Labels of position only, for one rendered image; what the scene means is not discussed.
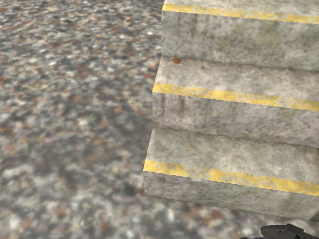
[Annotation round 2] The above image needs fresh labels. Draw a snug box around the right robot hand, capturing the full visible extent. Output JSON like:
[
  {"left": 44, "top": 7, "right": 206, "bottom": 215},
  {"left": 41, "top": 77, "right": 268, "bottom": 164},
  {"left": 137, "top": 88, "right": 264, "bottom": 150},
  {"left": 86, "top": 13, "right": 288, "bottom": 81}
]
[{"left": 260, "top": 223, "right": 319, "bottom": 239}]

